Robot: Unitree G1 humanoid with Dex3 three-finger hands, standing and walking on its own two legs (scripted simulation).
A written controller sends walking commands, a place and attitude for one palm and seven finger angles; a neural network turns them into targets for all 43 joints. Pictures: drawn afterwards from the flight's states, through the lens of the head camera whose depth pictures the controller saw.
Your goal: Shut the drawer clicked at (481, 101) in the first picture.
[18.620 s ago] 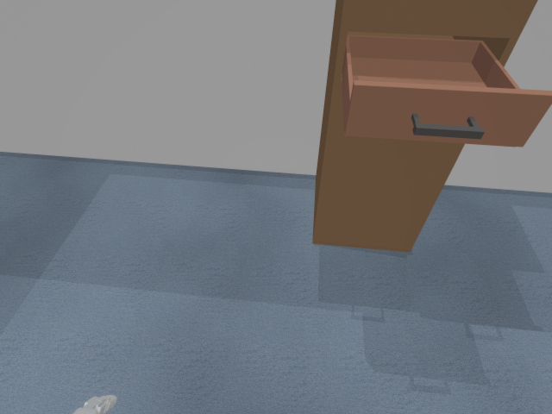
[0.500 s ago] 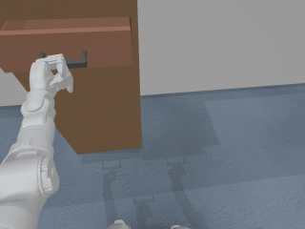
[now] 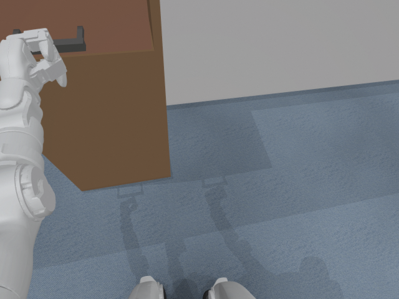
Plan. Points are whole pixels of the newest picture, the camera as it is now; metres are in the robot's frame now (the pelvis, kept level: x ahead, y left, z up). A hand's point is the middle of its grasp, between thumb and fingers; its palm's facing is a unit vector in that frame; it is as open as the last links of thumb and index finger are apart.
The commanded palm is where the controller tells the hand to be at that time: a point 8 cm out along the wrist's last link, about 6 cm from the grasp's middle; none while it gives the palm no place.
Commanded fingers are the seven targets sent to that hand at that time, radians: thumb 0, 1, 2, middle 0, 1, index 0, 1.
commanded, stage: push the drawer shut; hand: left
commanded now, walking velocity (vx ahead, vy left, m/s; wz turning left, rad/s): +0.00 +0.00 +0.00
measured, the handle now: (48, 39) +0.61 +0.23 +0.12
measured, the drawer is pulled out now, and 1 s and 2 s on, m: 0.00 0.00 0.00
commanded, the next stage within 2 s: pull the fist back off the drawer in 0.22 s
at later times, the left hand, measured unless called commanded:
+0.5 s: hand (53, 61) +0.54 +0.21 +0.13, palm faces +0.09 -1.00 -0.01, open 3.2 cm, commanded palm +0.54 +0.24 +0.12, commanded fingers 0.00 0.90 0.90 -1.40 -1.60 -1.40 -1.60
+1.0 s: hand (65, 67) +0.52 +0.19 +0.13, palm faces +0.09 -1.00 +0.00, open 3.3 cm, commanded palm +0.49 +0.24 +0.12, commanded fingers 0.00 0.90 0.90 -1.40 -1.60 -1.40 -1.60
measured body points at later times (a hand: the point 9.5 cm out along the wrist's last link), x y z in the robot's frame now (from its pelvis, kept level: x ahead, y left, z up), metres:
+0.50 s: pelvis -0.02 +0.01 -0.01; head +0.11 +0.03 +0.42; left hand +0.53 +0.27 +0.13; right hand -0.06 -0.26 -0.10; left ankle +0.03 +0.11 -0.70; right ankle -0.02 -0.11 -0.70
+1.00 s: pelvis +0.01 +0.01 +0.00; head +0.10 +0.01 +0.45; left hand +0.51 +0.24 +0.13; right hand -0.01 -0.25 -0.11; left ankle +0.03 +0.11 -0.70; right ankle -0.02 -0.11 -0.70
